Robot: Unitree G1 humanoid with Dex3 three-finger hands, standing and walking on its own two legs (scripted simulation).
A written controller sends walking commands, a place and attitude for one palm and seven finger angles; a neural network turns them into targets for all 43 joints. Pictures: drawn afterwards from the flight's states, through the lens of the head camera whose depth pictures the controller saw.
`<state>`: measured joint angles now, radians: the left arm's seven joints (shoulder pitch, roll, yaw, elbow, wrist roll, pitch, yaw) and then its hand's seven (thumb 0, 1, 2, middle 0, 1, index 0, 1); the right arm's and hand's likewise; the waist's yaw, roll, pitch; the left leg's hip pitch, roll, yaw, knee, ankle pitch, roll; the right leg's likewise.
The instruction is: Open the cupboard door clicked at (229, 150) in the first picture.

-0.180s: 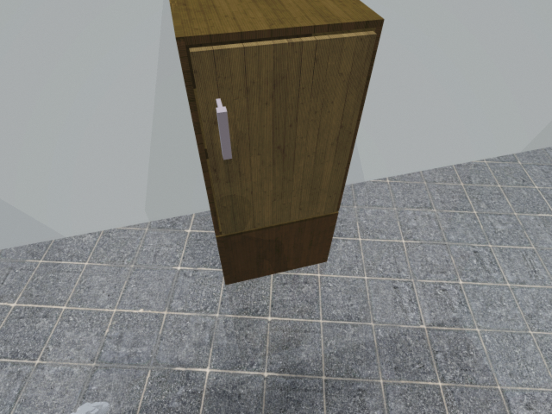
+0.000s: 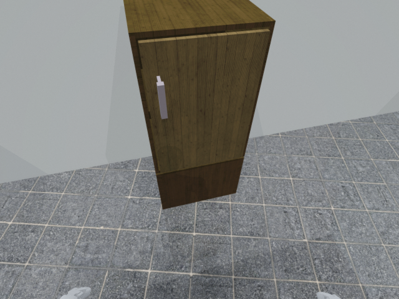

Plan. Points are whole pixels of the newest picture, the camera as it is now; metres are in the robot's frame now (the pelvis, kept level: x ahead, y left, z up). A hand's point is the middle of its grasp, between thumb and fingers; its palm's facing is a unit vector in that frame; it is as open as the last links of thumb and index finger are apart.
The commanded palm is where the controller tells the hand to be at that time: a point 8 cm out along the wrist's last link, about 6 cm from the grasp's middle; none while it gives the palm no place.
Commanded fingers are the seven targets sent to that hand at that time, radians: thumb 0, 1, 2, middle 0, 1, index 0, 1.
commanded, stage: stand and wait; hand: left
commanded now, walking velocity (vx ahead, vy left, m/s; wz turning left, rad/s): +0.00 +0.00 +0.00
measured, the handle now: (161, 97) +0.69 +0.17 +0.02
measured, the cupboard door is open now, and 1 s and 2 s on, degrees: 0 0 0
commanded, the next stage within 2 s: look at it before walking up in 0.64 s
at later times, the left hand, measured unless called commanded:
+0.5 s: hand out of the picture +0.05 +0.23 -0.15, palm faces -0.03 -0.95 -0.33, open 7.4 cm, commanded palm none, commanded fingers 0.00 0.90 0.90 -0.20 -0.30 -0.20 -0.30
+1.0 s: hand out of the picture +0.06 +0.21 -0.15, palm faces -0.03 -0.95 -0.31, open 7.4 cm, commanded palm none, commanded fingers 0.00 0.90 0.90 -0.20 -0.30 -0.20 -0.30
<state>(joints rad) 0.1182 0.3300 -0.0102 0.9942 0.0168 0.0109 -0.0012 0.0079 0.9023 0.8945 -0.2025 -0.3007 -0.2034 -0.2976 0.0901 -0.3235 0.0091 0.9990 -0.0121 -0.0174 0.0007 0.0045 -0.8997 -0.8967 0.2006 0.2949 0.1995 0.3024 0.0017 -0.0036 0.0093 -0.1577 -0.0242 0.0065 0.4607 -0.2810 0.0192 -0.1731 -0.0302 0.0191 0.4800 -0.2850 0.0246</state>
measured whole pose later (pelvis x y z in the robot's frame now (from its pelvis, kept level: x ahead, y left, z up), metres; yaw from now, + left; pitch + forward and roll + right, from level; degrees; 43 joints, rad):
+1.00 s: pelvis -0.01 -0.02 +0.01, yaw +0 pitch -1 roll +0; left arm 0.14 0.31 0.00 1.08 0.02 0.00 0.00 0.01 0.90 0.89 -0.20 -0.30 -0.20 -0.30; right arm 0.14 -0.31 0.01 1.11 -0.01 -0.01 0.00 0.00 -0.90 -0.90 0.20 0.29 0.20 0.30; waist -0.01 0.00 0.02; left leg -0.13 0.01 0.00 0.37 -0.21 -0.01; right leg -0.15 0.00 0.01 0.39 -0.22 0.00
